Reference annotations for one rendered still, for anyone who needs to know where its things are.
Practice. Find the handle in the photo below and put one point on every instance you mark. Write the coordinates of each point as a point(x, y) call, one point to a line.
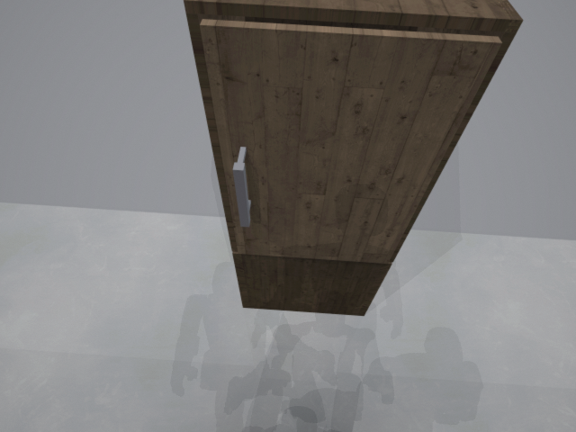
point(240, 180)

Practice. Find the cupboard door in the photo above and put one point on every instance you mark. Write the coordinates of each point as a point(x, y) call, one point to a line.
point(344, 129)

